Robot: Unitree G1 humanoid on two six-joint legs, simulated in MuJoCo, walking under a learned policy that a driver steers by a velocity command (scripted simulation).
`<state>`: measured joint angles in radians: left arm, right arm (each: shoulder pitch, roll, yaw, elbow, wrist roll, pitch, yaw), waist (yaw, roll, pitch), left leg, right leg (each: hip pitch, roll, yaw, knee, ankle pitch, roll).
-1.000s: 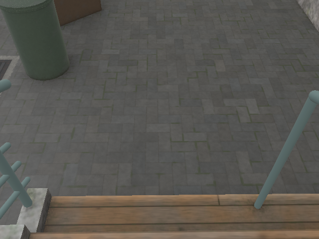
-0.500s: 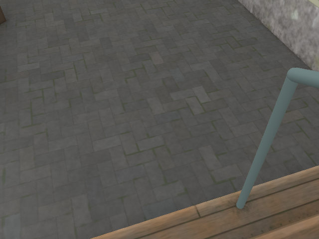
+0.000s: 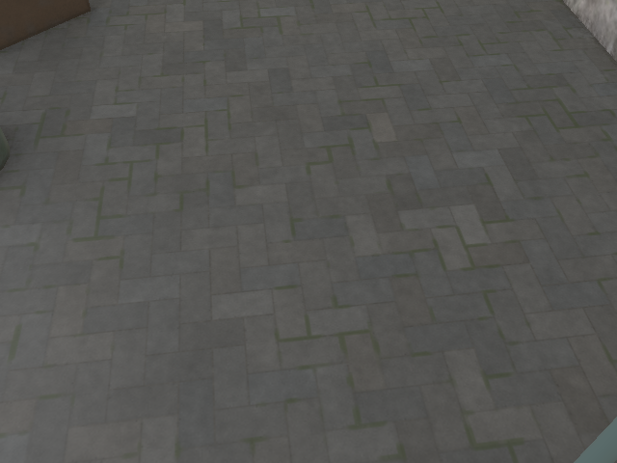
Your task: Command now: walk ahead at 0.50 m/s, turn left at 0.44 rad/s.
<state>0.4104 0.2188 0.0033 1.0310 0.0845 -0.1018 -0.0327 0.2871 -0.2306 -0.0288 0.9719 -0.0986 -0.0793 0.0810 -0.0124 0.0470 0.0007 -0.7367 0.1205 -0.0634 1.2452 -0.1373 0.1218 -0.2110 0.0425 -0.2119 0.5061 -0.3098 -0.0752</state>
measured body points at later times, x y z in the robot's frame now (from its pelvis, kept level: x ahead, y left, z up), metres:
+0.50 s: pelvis +0.29 +0.11 -0.16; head +0.30 +0.11 +0.29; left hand +0.23 +0.34 -0.31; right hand +0.38 -0.13 -0.31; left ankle +0.27 +0.19 -0.89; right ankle +0.26 -0.06 -0.73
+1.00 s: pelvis +0.64 +0.11 -0.33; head +0.68 +0.12 +0.12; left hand +0.69 +0.37 -0.47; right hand +0.75 -0.13 -0.46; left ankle +0.58 +0.27 -0.88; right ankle +0.70 +0.04 -1.06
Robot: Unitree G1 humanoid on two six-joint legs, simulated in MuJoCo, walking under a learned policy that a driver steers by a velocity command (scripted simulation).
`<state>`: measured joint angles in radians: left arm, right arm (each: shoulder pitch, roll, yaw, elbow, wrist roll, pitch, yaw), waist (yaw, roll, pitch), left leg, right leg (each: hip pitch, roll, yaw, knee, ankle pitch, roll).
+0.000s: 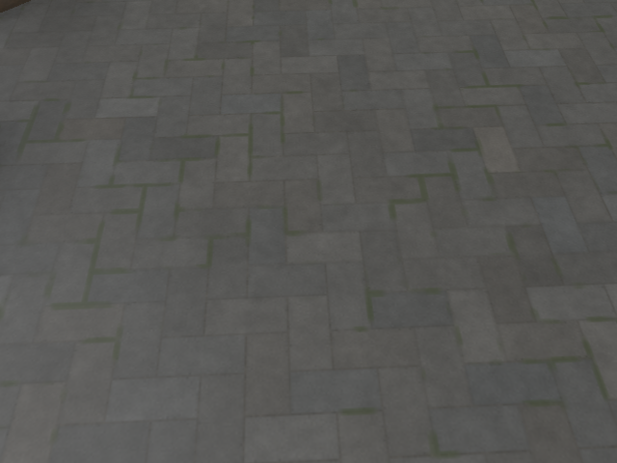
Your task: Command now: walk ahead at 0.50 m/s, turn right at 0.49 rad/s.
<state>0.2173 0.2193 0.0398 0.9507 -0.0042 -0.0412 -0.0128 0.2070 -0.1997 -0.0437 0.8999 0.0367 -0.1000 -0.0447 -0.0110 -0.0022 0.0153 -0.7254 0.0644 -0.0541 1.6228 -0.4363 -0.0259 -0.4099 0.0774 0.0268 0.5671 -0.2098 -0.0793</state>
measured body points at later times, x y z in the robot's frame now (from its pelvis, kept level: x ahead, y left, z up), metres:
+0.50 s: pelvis +0.27 +0.04 +0.02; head +0.30 +0.05 +0.47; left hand +0.48 +0.26 -0.10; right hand +0.23 -0.22 -0.11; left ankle +0.26 +0.14 -0.73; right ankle +0.35 -0.14 -0.67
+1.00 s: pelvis +0.52 -0.03 +0.02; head +0.54 -0.04 +0.47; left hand +0.52 +0.24 -0.12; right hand +0.71 -0.29 -0.09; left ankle +0.64 +0.15 -0.66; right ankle +0.46 -0.14 -0.73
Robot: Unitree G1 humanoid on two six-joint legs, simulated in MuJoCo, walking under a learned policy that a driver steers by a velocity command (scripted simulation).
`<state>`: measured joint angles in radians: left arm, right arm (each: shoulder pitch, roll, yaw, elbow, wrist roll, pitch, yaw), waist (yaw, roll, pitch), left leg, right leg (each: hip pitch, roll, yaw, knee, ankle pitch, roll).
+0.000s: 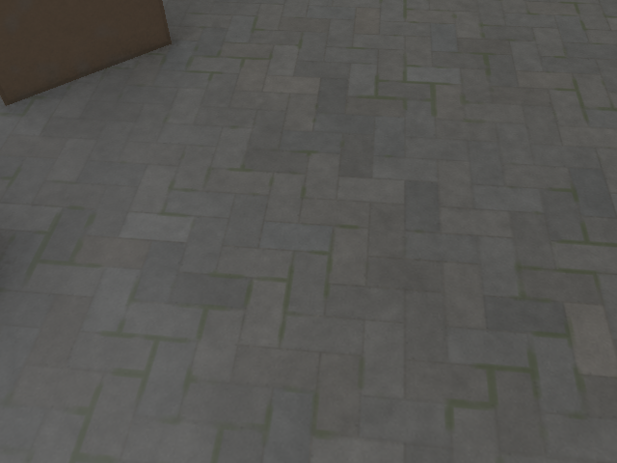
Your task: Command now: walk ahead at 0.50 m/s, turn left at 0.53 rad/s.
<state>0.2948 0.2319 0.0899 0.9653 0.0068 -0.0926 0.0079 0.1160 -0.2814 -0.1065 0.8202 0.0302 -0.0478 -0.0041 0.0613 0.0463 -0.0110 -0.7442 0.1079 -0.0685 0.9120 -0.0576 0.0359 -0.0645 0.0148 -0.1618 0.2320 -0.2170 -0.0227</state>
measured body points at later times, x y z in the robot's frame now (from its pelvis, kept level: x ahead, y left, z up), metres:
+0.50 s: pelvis +0.27 +0.09 +0.00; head +0.29 +0.10 +0.45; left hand +0.36 +0.37 -0.12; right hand +0.38 -0.17 -0.12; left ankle +0.23 +0.15 -0.75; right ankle +0.43 -0.09 -0.66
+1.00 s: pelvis +0.57 +0.04 +0.00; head +0.60 +0.03 +0.45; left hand +0.68 +0.31 -0.12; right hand +0.71 -0.24 -0.10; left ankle +0.64 +0.22 -0.67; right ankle +0.57 -0.02 -0.75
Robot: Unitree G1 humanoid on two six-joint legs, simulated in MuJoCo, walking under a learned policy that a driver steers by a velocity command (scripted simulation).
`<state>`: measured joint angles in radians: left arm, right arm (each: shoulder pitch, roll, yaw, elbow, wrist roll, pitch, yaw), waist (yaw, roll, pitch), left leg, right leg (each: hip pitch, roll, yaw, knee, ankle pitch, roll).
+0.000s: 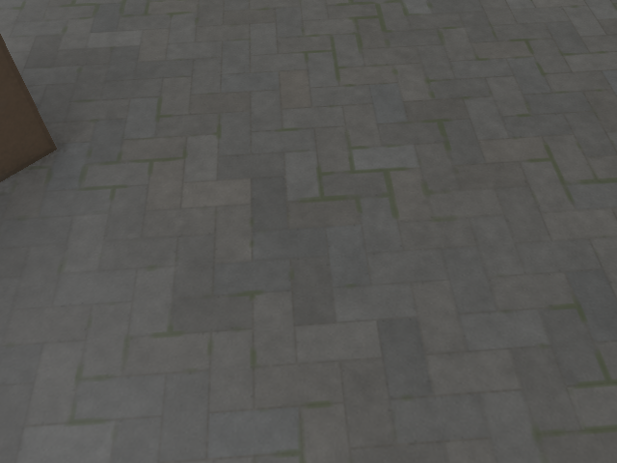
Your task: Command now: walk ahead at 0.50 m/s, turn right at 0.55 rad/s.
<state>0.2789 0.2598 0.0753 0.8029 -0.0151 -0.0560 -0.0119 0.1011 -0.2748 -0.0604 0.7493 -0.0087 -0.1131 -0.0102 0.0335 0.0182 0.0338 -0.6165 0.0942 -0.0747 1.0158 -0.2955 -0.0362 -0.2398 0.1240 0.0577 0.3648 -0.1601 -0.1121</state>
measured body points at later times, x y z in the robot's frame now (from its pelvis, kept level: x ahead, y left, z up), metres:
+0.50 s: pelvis +0.28 +0.05 +0.00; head +0.31 +0.05 +0.45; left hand +0.48 +0.28 -0.10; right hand +0.28 -0.23 -0.12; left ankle +0.29 +0.14 -0.74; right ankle +0.32 -0.12 -0.68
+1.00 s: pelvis +0.45 -0.04 -0.01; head +0.48 -0.05 +0.44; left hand +0.62 +0.19 -0.12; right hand +0.53 -0.32 -0.13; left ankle +0.51 +0.12 -0.72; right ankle +0.50 -0.14 -0.74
